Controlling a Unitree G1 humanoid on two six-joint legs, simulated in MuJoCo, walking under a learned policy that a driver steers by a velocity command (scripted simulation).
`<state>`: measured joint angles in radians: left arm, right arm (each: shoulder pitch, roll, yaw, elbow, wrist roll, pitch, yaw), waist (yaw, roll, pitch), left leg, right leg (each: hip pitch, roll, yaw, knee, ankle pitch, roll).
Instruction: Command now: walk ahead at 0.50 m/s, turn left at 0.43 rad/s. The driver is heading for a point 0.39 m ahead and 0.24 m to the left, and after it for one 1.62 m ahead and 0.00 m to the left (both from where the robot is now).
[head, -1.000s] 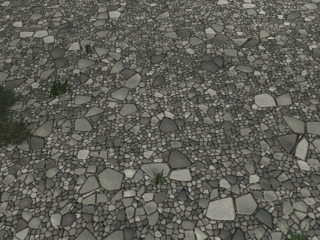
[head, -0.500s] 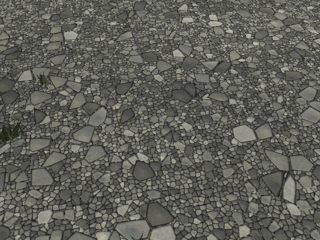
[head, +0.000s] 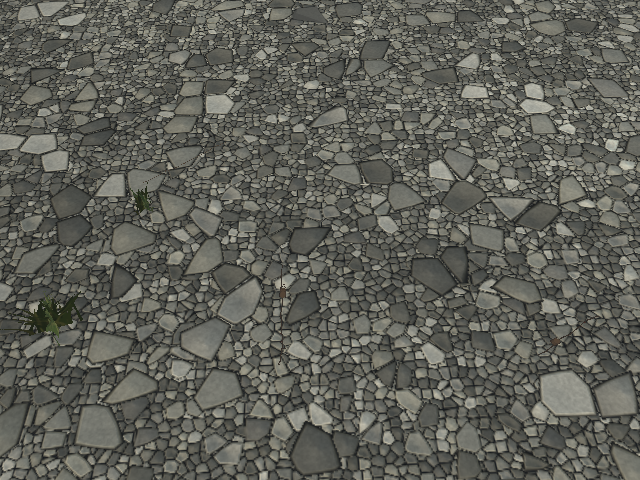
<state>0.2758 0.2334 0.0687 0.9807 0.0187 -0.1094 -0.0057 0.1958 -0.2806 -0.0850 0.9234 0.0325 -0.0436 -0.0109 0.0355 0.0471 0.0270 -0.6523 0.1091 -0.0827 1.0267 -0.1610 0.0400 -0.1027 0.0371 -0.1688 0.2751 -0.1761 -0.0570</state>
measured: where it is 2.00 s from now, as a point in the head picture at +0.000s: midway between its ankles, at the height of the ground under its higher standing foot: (282, 243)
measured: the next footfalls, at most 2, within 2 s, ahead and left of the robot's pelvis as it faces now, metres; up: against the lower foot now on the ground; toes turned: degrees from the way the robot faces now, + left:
left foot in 0.30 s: +0.32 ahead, +0.15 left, +0.00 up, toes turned +13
right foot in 0.78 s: +0.66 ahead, +0.06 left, +0.00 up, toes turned +23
